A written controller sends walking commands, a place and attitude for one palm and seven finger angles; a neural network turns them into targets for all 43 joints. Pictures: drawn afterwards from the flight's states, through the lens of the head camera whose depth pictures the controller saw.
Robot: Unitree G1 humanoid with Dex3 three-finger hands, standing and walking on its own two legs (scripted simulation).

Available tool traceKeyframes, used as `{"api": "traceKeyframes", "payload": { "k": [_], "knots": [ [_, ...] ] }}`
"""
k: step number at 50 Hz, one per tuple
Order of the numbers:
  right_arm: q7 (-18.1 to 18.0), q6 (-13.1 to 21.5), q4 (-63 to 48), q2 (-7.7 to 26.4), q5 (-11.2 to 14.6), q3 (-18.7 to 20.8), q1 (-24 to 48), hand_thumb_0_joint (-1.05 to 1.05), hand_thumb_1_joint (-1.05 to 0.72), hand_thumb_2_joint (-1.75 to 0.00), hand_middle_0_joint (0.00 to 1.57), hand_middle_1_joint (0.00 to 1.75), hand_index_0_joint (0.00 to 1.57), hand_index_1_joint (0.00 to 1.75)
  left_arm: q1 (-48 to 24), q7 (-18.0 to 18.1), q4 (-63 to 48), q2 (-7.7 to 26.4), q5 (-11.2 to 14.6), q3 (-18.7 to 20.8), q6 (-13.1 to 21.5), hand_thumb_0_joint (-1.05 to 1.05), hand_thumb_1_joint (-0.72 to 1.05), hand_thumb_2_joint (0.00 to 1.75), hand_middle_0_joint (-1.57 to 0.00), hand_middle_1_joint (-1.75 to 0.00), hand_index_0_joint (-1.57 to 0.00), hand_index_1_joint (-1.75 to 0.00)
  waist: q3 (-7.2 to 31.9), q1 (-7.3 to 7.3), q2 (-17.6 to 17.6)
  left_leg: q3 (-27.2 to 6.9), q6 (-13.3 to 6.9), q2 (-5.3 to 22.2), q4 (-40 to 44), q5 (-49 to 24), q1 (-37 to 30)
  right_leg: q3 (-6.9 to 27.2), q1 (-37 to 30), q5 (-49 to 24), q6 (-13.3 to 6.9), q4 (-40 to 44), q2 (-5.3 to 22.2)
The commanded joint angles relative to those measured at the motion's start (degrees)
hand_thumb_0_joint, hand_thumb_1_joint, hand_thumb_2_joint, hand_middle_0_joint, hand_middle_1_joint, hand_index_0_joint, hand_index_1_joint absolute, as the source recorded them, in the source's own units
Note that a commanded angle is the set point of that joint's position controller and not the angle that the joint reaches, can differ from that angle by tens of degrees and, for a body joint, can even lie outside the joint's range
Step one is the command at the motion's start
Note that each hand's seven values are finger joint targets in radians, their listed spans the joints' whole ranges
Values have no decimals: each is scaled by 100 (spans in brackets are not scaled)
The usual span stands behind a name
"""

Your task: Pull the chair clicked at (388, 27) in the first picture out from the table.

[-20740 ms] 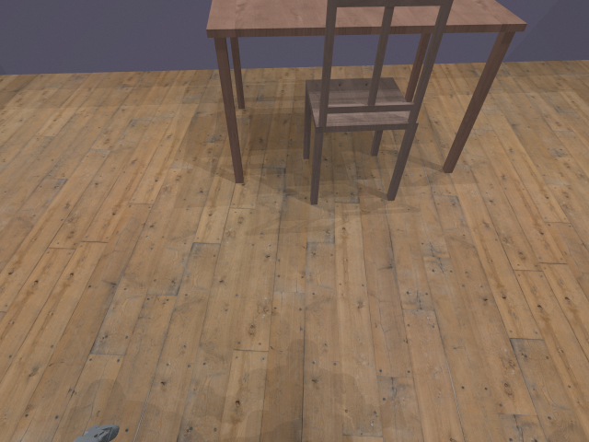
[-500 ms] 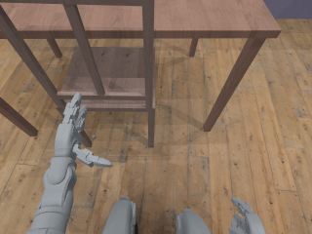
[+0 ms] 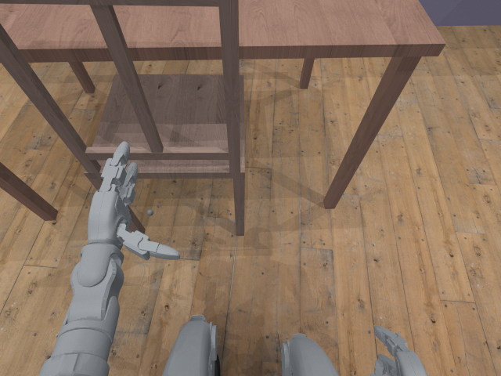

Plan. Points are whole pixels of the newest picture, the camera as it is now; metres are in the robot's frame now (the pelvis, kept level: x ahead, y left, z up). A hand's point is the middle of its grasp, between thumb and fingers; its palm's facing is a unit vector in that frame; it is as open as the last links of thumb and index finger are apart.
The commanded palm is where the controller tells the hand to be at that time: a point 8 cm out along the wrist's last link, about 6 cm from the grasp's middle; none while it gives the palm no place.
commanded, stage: aim the fingers beside a spindle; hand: left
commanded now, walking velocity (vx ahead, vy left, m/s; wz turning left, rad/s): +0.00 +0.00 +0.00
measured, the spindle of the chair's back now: (136, 94) +0.60 +0.23 +0.05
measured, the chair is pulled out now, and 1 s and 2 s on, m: -0.09 -0.09 -0.09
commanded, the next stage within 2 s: push the fingers through the gap in 0.46 s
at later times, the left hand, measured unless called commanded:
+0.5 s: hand (144, 214) +0.36 +0.18 +0.03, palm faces +0.04 -1.00 -0.04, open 16.9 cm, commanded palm +0.33 +0.23 +0.03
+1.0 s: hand (146, 195) +0.39 +0.18 +0.03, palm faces +0.04 -1.00 -0.03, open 16.9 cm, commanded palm +0.37 +0.23 +0.03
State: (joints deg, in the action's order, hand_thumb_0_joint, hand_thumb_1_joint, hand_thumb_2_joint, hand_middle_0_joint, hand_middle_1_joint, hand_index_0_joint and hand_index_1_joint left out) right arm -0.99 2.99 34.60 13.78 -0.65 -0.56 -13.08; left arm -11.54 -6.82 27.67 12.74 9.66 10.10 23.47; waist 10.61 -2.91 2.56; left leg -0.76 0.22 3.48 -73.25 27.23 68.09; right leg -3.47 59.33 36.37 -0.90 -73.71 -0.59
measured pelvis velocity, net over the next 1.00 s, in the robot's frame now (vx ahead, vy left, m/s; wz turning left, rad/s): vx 0.00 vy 0.01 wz -0.01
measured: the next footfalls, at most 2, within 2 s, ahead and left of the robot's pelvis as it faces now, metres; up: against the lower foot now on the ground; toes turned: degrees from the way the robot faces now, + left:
none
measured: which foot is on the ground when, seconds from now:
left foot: down 0.00-1.00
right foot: down 0.00-1.00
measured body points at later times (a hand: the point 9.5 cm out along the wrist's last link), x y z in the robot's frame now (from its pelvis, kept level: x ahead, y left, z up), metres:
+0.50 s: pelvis +0.00 +0.00 +0.00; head +0.10 +0.00 +0.44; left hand +0.35 +0.23 +0.03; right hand +0.14 -0.25 -0.11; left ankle +0.06 +0.12 -0.62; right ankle -0.01 -0.11 -0.62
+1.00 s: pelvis +0.00 +0.01 +0.00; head +0.10 +0.01 +0.43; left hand +0.38 +0.23 +0.03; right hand +0.12 -0.25 -0.12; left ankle +0.06 +0.12 -0.62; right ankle -0.01 -0.11 -0.62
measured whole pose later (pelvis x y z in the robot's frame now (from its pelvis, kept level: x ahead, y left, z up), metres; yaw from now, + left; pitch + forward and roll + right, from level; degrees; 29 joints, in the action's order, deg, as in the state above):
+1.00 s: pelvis +0.00 +0.01 +0.00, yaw +0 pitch +23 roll -3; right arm -1.1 3.0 35.9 13.9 -0.8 -0.7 -13.4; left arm -19.3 -7.3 34.4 14.4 9.4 12.7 23.4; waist 10.6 -3.8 2.7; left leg -1.0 -0.1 3.5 -73.9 27.1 69.7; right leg -3.6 60.7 35.9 -0.5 -73.7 -0.8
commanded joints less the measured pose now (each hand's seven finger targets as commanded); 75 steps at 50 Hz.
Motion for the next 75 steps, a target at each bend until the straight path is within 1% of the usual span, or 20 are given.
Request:
{"api": "traceKeyframes", "payload": {
  "k": [1, 8, 13, 18, 20, 24, 28, 29, 31, 36, 39, 41, 45, 48, 52, 59, 65, 67, 69, 75],
  "knots": [
    [-85, 206, -679, 808, -5, 293, -102, 0, -90, -90, 20, 30, 20, 30, -1114, -31, -1154, 1075, 93, 578, 441, 0, -50, 30, -6, -8, -6, -8, 2056, -5, -108, -59, -157, -233, 705, -1228, -2102, 245, -643, -1925, -31, 1248, -126],
    [-110, 285, -659, 829, 10, 315, -135, 0, -90, -90, 20, 30, 20, 30, -1218, -182, -1328, 821, 139, 243, 502, 0, -50, 30, -6, -8, -6, -8, 2181, -99, 113, -130, -157, -205, 706, -1393, -2411, 183, -466, -1955, -52, 1207, -132],
    [-117, 284, -588, 843, 18, 311, -122, 0, -90, -90, 20, 30, 20, 30, -1283, -132, -1164, 815, 110, 217, 439, 0, -50, 30, -6, -8, -6, -8, 1882, -142, -48, -156, -167, -208, 707, -1123, -2220, 171, -302, -1679, -44, 1260, -126],
    [-122, 278, -640, 841, -14, 315, -96, 0, -90, -90, 20, 30, 20, 30, -1165, -9, -1355, 1219, 96, 664, 511, 0, -50, 30, -6, -8, -6, -8, 2208, 37, 67, -113, -154, -227, 695, -1303, -2269, 213, -570, -1877, -61, 1201, -126],
    [-94, 266, -669, 792, -8, 299, -69, 0, -90, -90, 20, 30, 20, 30, -976, -35, -1366, 1040, 94, 536, 510, 0, -50, 30, -6, -8, -6, -8, 2186, 46, 166, -120, -125, -224, 757, -1428, -2411, 179, -566, -1978, -64, 1197, -120],
    [-91, 263, -631, 801, 11, 290, -63, 0, -90, -90, 20, 30, 20, 30, -1189, -97, -1215, 737, 107, 195, 447, 0, -50, 30, -6, -8, -6, -8, 1916, -147, -41, -133, -160, -211, 724, -1193, -2286, 171, -366, -1783, -31, 1275, -129],
    [-108, 277, -674, 841, 6, 305, -68, 0, -90, -90, 20, 30, 20, 30, -1067, -144, -1293, 874, 130, 314, 459, 0, -50, 30, -6, -8, -6, -8, 2067, -44, 98, -139, -150, -219, 734, -1254, -2319, 174, -431, -1793, -60, 1225, -128],
    [-108, 281, -646, 826, 10, 304, -50, 0, -90, -90, 20, 30, 20, 30, -1224, -134, -1360, 931, 125, 348, 474, 0, -50, 30, -6, -8, -6, -8, 2067, -62, 228, -143, -134, -207, 727, -1275, -2406, 175, -353, -1799, -59, 1227, -111],
    [-123, 279, -587, 821, 2, 299, -74, 0, -90, -90, 20, 30, 20, 30, -1510, -107, -1232, 889, 120, 312, 470, 0, -50, 30, -6, -8, -6, -8, 1942, -164, -20, -154, -151, -204, 694, -1161, -2293, 173, -302, -1711, -35, 1268, -122],
    [-136, 304, -492, 836, -20, 288, -128, 0, -90, -90, 20, 30, 20, 30, -1893, -112, -923, 1037, 84, 469, 505, 0, -50, 30, -6, -8, -6, -8, 2061, -149, 147, -169, -131, -203, 642, -1160, -2309, 174, -200, -1652, -56, 1211, -133],
    [-117, 295, -535, 850, -24, 295, -171, 0, -90, -90, 20, 30, 20, 30, -1805, -146, -989, 1086, 71, 492, 478, 0, -50, 30, -6, -8, -6, -8, 2383, -60, 370, -199, -104, -195, 685, -1513, -2599, 150, -276, -1902, -83, 1140, -137],
    [-89, 260, -522, 844, -14, 304, -208, 0, -90, -90, 20, 30, 20, 30, -1798, -153, -840, 913, 73, 337, 386, 0, -50, 30, -6, -8, -6, -8, 2281, -130, 148, -209, -107, -180, 712, -1480, -2577, 118, -257, -1888, -59, 1192, -142],
    [-104, 211, -444, 876, -7, 284, -228, 0, -90, -90, 20, 30, 20, 30, -2324, -83, -509, 1114, 53, 536, 367, 0, -50, 30, -6, -8, -6, -8, 2022, -195, 72, -208, -122, -186, 693, -1110, -2244, 148, -123, -1576, -50, 1226, -148],
    [-87, 208, -473, 873, -34, 304, -293, 0, -90, -90, 20, 30, 20, 30, -2367, -13, -649, 1156, -3, 572, 457, 0, -50, 30, -6, -8, -6, -8, 2314, -132, 358, -223, -98, -183, 707, -1422, -2533, 122, -148, -1767, -84, 1144, -155],
    [-73, 144, -385, 878, -43, 303, -350, 0, -90, -90, 20, 30, 20, 30, -2561, 47, -288, 1233, -42, 669, 491, 0, -50, 30, -6, -8, -6, -8, 2186, -209, 43, -192, -108, -180, 694, -1258, -2305, 146, -181, -1710, -47, 1210, -160],
    [-67, 116, -268, 903, -63, 295, -459, 0, -90, -90, 20, 30, 20, 30, -3232, 2, 122, 1311, -112, 691, 576, 0, -50, 30, -6, -8, -6, -8, 2280, -313, 357, -211, -99, -165, 657, -1217, -2401, 164, 94, -1579, -53, 1174, -170],
    [-58, 58, -160, 963, -88, 290, -608, 0, -90, -90, 20, 30, 20, 30, -3759, 15, 710, 1588, -181, 892, 571, 0, -50, 30, -6, -8, -6, -8, 2267, -401, 136, -238, -113, -148, 591, -1190, -2194, 158, 141, -1561, -37, 1129, -190],
    [-39, 38, -158, 943, -110, 286, -626, 0, -90, -90, 20, 30, 20, 30, -4006, 21, 670, 1565, -208, 863, 604, 0, -50, 30, -6, -8, -6, -8, 2438, -399, 417, -220, -112, -157, 571, -1246, -2302, 174, 169, -1579, -45, 1118, -183],
    [-32, 17, -158, 961, -125, 303, -680, 0, -90, -90, 20, 30, 20, 30, -4011, 33, 707, 1733, -208, 1031, 643, 0, -50, 30, -6, -8, -6, -8, 2638, -380, 302, -233, -117, -144, 548, -1408, -2382, 168, 99, -1712, -36, 1073, -199],
    [28, -96, -119, 944, -129, 292, -783, 0, -90, -90, 20, 30, 20, 30, -4224, 4, 1106, 1667, -270, 965, 576, 0, -50, 30, -6, -8, -6, -8, 2488, -461, 395, -226, -112, -135, 522, -1487, -2306, 155, 213, -1785, -30, 1054, -211]
  ]
}}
